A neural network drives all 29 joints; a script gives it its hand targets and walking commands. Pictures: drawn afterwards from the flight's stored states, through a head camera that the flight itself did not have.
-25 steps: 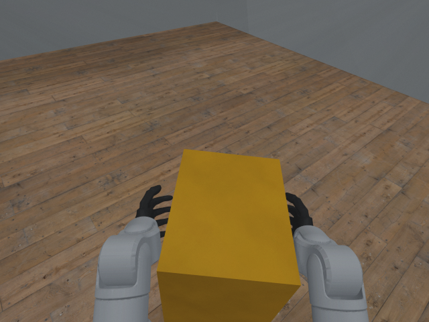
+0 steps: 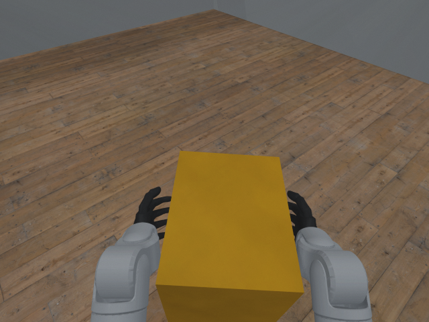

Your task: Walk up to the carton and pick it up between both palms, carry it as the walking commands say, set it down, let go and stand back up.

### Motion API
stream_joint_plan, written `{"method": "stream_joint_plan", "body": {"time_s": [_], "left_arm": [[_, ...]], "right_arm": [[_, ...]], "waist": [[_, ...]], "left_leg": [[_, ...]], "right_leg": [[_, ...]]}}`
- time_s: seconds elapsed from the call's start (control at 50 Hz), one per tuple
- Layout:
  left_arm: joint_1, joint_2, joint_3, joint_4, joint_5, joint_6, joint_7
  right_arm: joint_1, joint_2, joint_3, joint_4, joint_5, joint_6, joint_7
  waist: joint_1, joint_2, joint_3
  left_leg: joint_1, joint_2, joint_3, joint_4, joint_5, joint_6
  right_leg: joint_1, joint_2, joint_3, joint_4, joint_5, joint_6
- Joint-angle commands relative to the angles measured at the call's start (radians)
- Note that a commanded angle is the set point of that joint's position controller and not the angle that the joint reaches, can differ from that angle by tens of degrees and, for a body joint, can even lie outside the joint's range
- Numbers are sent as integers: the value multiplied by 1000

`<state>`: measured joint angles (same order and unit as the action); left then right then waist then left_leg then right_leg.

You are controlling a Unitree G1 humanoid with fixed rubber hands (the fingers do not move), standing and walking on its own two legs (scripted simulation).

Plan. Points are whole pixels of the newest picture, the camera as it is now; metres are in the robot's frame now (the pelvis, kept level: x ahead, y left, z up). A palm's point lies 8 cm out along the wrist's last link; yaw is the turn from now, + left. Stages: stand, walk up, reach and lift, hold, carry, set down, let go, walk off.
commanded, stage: carry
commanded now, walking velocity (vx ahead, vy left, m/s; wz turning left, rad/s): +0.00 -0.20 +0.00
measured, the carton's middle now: (222, 251) +0.26 +0.00 +0.02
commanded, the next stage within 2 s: none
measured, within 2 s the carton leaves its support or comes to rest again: neither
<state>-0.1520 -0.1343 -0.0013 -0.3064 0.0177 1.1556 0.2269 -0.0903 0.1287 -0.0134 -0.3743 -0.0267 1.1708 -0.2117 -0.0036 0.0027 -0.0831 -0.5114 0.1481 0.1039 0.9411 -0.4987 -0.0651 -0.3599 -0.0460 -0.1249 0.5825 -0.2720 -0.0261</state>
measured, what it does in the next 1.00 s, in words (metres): steps to the right: left foot, then right foot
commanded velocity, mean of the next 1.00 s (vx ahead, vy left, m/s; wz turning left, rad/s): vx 0.00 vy -0.20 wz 0.00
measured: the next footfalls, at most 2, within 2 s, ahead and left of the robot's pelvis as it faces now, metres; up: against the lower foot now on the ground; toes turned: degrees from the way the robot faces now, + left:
left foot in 0.18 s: +0.02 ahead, +0.06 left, +0.00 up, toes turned +12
right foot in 0.54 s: +0.02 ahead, -0.28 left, +0.00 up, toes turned -7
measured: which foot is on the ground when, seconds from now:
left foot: up 0.00-0.16, down 0.18-0.54, up 0.56-0.84, down 0.86-1.00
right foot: down 0.00-0.18, up 0.20-0.52, down 0.54-0.86, up 0.88-1.00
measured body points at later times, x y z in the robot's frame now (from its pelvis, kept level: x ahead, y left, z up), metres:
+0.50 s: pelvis -0.05 -0.11 +0.01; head -0.04 -0.09 +0.46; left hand +0.24 +0.03 +0.10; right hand +0.23 -0.24 +0.10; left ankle -0.02 +0.05 -0.73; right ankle -0.03 -0.27 -0.70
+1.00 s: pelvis -0.09 -0.23 +0.01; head -0.09 -0.21 +0.46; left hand +0.17 -0.08 +0.07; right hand +0.18 -0.35 +0.08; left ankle -0.08 -0.13 -0.73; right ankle -0.08 -0.35 -0.66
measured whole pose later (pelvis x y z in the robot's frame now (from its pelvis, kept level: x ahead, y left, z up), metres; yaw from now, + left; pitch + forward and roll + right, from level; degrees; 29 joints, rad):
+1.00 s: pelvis -0.09 -0.23 +0.01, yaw +0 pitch +2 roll -1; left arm -0.08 -0.13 0.01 -0.38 0.01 1.16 0.24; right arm -0.07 0.13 0.03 -0.34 -0.01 1.13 -0.20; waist 0.03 -0.05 -0.06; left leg -0.29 0.09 0.17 0.49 -0.24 0.01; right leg -0.55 -0.01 -0.05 1.01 -0.35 0.02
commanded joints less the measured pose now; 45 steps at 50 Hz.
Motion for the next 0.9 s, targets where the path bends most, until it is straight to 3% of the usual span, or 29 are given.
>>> {"method": "stream_joint_plan", "body": {"time_s": [0.0, 0.06, 0.1, 0.12, 0.14, 0.16, 0.18, 0.2, 0.22, 0.24, 0.26, 0.3, 0.4, 0.44, 0.48, 0.5, 0.52, 0.54, 0.56, 0.58, 0.62, 0.66, 0.74, 0.78, 0.8, 0.82, 0.84, 0.86, 0.88], "left_arm": [[-404, -936, -479, -211, -241, -48, -152], [-356, -910, -462, -196, -226, -46, -140], [-335, -877, -462, -188, -222, -39, -127], [-325, -861, -467, -181, -224, -34, -121], [-326, -850, -476, -176, -225, -29, -116], [-306, -847, -481, -174, -216, -23, -114], [-354, -835, -498, -212, -231, -25, -120], [-404, -865, -528, -228, -248, -31, -126], [-443, -893, -551, -239, -262, -40, -132], [-482, -911, -570, -264, -284, -48, -137], [-496, -927, -575, -274, -296, -53, -142], [-492, -943, -587, -284, -310, -60, -147], [-348, -881, -554, -231, -276, -30, -135], [-319, -865, -535, -216, -267, -19, -134], [-302, -861, -517, -201, -261, -11, -135], [-303, -849, -504, -199, -255, -8, -136], [-302, -825, -486, -192, -244, -6, -138], [-298, -817, -480, -172, -241, -3, -138], [-296, -864, -472, -144, -232, -7, -145], [-310, -885, -462, -160, -229, -12, -146], [-369, -943, -467, -211, -233, -43, -153], [-361, -960, -456, -224, -232, -59, -152], [-304, -915, -462, -218, -218, -58, -135], [-293, -882, -476, -219, -223, -49, -124], [-288, -862, -484, -218, -228, -43, -119], [-294, -848, -495, -218, -231, -38, -115], [-295, -848, -507, -223, -230, -33, -115], [-335, -838, -524, -260, -241, -33, -121], [-392, -863, -551, -279, -261, -41, -129]], "right_arm": [[-540, 970, 575, -190, 308, -48, 142], [-506, 928, 540, -186, 302, -47, 133], [-458, 888, 503, -164, 288, -42, 128], [-429, 872, 480, -146, 277, -38, 127], [-400, 861, 453, -119, 263, -36, 124], [-371, 850, 435, -95, 248, -36, 123], [-351, 854, 424, -67, 232, -45, 123], [-344, 892, 423, -66, 222, -51, 125], [-369, 922, 433, -79, 226, -59, 131], [-399, 931, 438, -104, 233, -69, 137], [-410, 941, 440, -118, 234, -78, 139], [-423, 938, 445, -158, 238, -91, 136], [-342, 854, 436, -163, 215, -69, 116], [-331, 850, 447, -158, 215, -56, 113], [-340, 851, 460, -155, 219, -46, 111], [-335, 846, 465, -146, 221, -42, 109], [-349, 842, 475, -153, 219, -36, 110], [-378, 821, 491, -161, 221, -26, 111], [-436, 879, 543, -159, 246, -21, 123], [-478, 908, 554, -158, 266, -23, 132], [-559, 986, 605, -205, 320, -41, 149], [-566, 1001, 612, -234, 341, -56, 150], [-469, 929, 549, -201, 313, -60, 139], [-406, 891, 507, -168, 291, -53, 134], [-376, 874, 484, -149, 278, -49, 133], [-351, 863, 457, -123, 263, -45, 130], [-322, 855, 437, -99, 246, -47, 128], [-305, 857, 427, -75, 229, -56, 127], [-305, 890, 422, -75, 219, -62, 129]], "waist": [[19, -206, -261], [28, -189, -345], [11, -153, -372], [-4, -118, -386], [-16, 1, -357], [-6, 241, -336], [-1, 335, -323], [-4, 225, -291], [-2, 114, -258], [1, 64, -228], [0, 66, -218], [-1, 120, -238], [-4, 213, -295], [-7, 240, -294], [7, 205, -303], [3, 106, -315], [3, -157, -294], [0, -334, -250], [16, -293, -231], [19, -213, -208], [13, -221, -211], [15, -219, -263], [22, -154, -351], [8, -122, -377], [-5, -93, -391], [-15, -1, -366], [-16, 239, -325], [-8, 372, -298], [-9, 253, -268]], "left_leg": [[-53, -66, 22, 63, 39, 26], [83, -114, 56, -136, 38, 43], [224, -110, 75, -404, 172, 59], [377, -47, 43, -550, 337, 67], [536, 89, -103, -631, 425, 97], [658, 352, -414, -659, 706, 188], [589, 433, -488, -620, 875, 291], [514, 389, -413, -612, 762, 293], [502, 327, -322, -625, 640, 257], [481, 274, -234, -638, 636, 227], [461, 224, -152, -626, 666, 198], [472, 189, -84, -587, 751, 177], [443, 214, -79, -543, 731, 177], [412, 209, -80, -510, 664, 154], [357, 162, -39, -405, 524, 97], [267, 120, -6, -313, 439, 55], [40, 28, 51, -125, 145, 2], [-128, -49, 87, 66, -202, -12], [-83, -42, -18, 177, -196, 5], [-77, -45, -21, 230, -110, 8], [-77, -39, -21, 187, 21, 18], [-56, -61, 5, 103, 48, 25], [82, -111, 24, -140, 39, 57], [216, -109, 45, -384, 142, 71], [360, -53, 24, -535, 288, 76], [518, 65, -95, -617, 360, 99], [628, 322, -394, -691, 521, 181], [567, 436, -510, -648, 749, 294], [479, 389, -424, -641, 673, 298]], "right_leg": [[232, -191, 140, -159, 518, -143], [232, -201, 131, -136, 519, -163], [203, -179, 120, -80, 475, -147], [108, -168, 109, -47, 403, -109], [-74, -127, 75, 57, 240, -53], [-303, -35, 28, 254, -185, 4], [-348, 5, 97, 448, -306, 28], [-318, -32, 169, 554, -259, 41], [-333, -27, 174, 554, -193, 52], [-340, -32, 170, 554, -119, 58], [-309, -26, 156, 525, -65, 65], [-263, -2, 118, 454, -62, 79], [-133, 0, 54, 224, -105, 82], [-66, 25, 22, 89, -114, 73], [71, 49, -26, -158, 1, 56], [188, -8, 39, -244, 62, 42], [292, -232, 312, -299, 262, -22], [303, -379, 455, -269, 428, -128], [197, -334, 379, -237, 444, -175], [151, -283, 294, -241, 375, -167], [158, -195, 168, -219, 298, -141], [210, -186, 147, -198, 358, -132], [205, -221, 197, -189, 349, -186], [187, -193, 177, -134, 367, -165], [104, -177, 160, -102, 332, -128], [-69, -141, 124, -20, 241, -67], [-283, -49, 44, 158, -76, -3], [-357, 11, 70, 375, -266, 31], [-312, -28, 176, 515, -230, 40]]}}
